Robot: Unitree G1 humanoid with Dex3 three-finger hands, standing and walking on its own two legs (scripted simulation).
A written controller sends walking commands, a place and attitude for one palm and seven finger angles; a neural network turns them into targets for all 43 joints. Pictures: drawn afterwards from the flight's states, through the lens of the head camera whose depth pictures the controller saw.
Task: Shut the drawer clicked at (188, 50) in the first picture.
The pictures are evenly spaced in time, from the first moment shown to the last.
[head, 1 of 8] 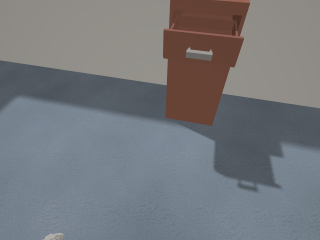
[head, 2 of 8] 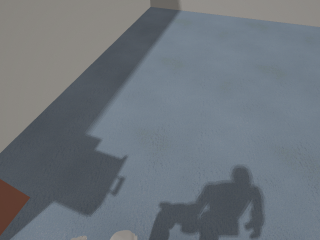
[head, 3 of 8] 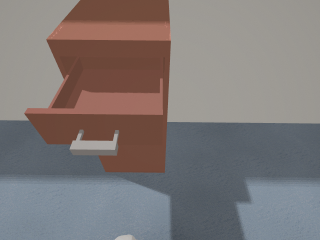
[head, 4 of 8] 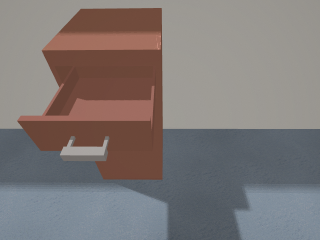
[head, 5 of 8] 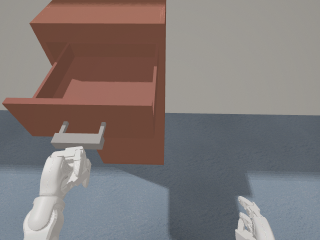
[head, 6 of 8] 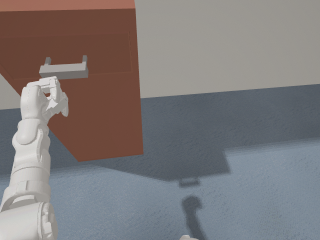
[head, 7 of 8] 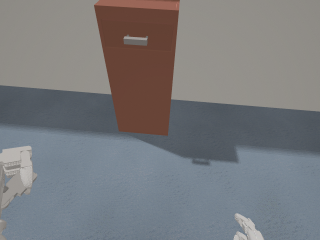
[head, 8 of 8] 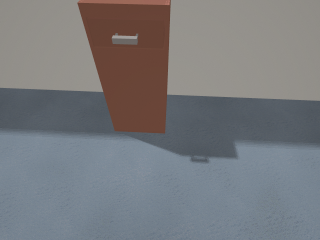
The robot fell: no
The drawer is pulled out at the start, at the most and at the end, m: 0.27 0.27 0.00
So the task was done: yes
